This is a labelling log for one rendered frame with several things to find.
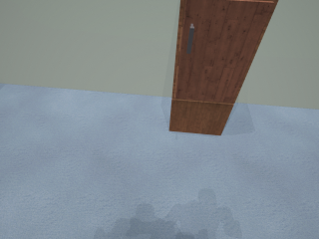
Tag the cupboard door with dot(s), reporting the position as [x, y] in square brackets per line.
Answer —
[225, 36]

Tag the handle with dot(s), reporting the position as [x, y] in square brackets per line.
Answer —
[190, 38]

